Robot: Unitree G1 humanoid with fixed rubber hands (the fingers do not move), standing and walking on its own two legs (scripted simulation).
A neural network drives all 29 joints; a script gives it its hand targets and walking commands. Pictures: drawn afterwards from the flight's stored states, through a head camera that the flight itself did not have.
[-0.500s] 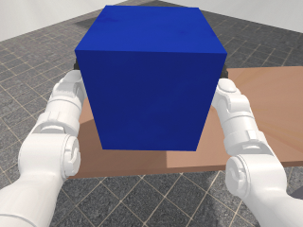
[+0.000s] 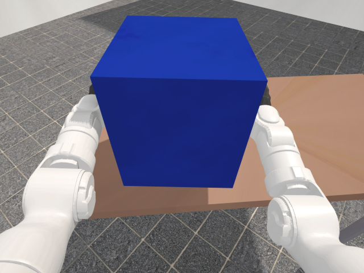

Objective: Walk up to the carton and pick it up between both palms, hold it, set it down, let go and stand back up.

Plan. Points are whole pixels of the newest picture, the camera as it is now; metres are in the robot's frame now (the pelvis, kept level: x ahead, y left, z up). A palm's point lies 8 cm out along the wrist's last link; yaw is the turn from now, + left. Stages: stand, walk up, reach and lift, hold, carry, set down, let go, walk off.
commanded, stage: set down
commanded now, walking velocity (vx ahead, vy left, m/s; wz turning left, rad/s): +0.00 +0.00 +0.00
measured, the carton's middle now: (180, 102) +0.47 +0.01 +0.13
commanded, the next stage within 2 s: none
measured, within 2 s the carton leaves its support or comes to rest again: rests again in 1.64 s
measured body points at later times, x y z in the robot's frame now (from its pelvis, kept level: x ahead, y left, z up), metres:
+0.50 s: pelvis +0.00 +0.00 +0.00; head +0.03 +0.00 +0.45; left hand +0.47 +0.19 +0.13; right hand +0.43 -0.17 +0.12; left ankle +0.02 +0.13 -0.74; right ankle +0.02 -0.13 -0.74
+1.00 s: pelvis +0.03 +0.00 +0.00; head +0.07 +0.00 +0.45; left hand +0.49 +0.19 +0.11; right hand +0.45 -0.17 +0.10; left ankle +0.02 +0.13 -0.74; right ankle +0.02 -0.13 -0.74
